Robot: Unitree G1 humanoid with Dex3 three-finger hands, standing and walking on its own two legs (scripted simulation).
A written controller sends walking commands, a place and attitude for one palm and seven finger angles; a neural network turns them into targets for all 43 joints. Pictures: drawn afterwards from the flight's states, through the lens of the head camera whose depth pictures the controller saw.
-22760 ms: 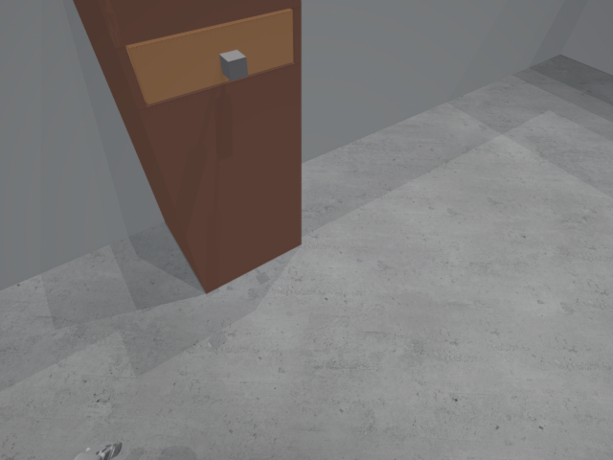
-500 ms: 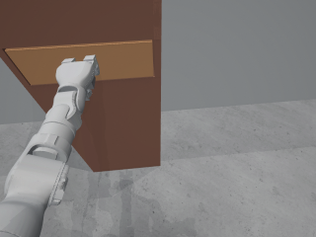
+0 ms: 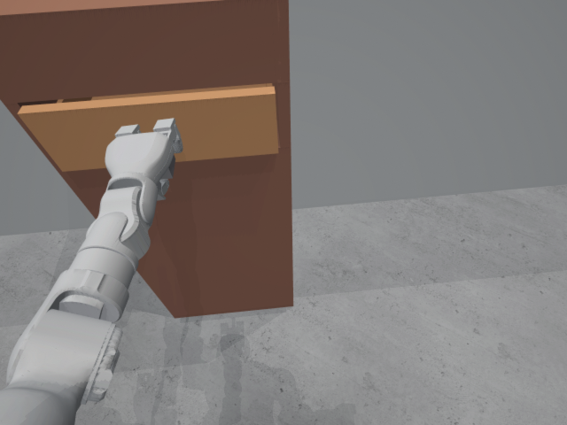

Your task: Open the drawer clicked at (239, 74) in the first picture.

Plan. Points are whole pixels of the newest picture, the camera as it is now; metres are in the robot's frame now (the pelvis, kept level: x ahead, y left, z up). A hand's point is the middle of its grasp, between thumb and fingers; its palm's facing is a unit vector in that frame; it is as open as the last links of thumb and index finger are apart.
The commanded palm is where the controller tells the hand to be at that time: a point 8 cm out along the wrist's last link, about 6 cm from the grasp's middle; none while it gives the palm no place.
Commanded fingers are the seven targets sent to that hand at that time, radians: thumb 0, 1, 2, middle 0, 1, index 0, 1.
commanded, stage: pull the drawer open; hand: left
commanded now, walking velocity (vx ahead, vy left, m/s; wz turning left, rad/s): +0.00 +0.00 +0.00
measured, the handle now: (157, 151) +0.52 +0.19 +0.10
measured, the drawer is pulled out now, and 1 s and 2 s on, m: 0.02 0.17 0.30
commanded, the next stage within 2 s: none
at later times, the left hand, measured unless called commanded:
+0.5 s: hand (152, 194) +0.44 +0.19 +0.08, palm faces -0.01 -0.03 -1.00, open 8.1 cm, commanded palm +0.40 +0.19 +0.14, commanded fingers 0.00 0.90 0.90 -0.40 -1.35 -0.40 -1.35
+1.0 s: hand (140, 265) +0.32 +0.18 +0.08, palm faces +0.03 -0.07 -1.00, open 8.3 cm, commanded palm +0.30 +0.18 +0.14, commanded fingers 0.00 0.90 0.90 -0.40 -1.35 -0.40 -1.35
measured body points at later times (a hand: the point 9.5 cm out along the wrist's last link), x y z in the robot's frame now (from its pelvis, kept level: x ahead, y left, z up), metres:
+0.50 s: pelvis -0.01 -0.01 +0.00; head +0.03 -0.03 +0.45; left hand +0.43 +0.18 +0.14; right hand +0.10 -0.27 -0.13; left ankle -0.01 +0.11 -0.72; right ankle -0.05 -0.12 -0.72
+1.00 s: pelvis +0.00 -0.01 +0.01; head +0.01 -0.06 +0.45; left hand +0.31 +0.18 +0.14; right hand +0.21 -0.24 -0.10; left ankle -0.01 +0.11 -0.72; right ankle -0.05 -0.12 -0.72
